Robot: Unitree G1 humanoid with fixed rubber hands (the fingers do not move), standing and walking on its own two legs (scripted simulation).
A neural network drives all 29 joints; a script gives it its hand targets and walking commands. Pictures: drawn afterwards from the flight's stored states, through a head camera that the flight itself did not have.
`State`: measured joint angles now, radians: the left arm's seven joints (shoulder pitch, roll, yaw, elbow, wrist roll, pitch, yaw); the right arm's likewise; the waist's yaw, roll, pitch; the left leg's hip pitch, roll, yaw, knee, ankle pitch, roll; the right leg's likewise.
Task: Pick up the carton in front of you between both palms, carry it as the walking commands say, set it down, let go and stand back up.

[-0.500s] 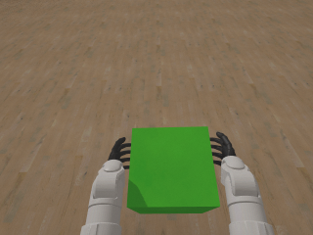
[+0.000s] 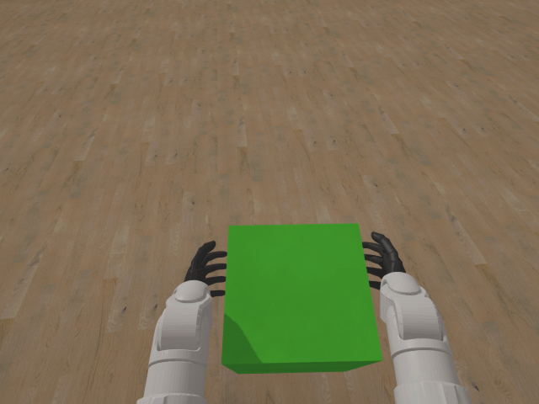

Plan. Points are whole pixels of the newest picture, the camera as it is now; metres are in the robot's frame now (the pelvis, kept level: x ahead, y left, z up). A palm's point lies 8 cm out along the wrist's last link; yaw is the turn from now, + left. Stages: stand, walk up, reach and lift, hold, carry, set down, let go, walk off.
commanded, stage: hold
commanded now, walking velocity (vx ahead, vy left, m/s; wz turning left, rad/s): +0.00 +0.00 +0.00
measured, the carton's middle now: (292, 305) +0.29 +0.00 -0.08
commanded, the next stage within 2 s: set down in 0.70 s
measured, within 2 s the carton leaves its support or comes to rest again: neither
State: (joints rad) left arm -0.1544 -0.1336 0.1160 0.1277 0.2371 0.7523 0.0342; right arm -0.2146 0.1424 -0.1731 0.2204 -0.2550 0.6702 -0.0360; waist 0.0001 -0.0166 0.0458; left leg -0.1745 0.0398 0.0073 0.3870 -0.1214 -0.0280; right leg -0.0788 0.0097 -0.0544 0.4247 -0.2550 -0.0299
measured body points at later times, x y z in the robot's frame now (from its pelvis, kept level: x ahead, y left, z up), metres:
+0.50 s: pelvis -0.01 +0.05 +0.00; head -0.05 +0.07 +0.45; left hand +0.30 +0.18 +0.02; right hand +0.28 -0.12 +0.04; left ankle +0.06 +0.14 -0.74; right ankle -0.01 -0.10 -0.74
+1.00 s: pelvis +0.00 +0.04 -0.01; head +0.01 +0.06 +0.44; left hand +0.33 +0.17 -0.01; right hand +0.32 -0.13 +0.01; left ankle +0.06 +0.14 -0.74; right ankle -0.01 -0.10 -0.74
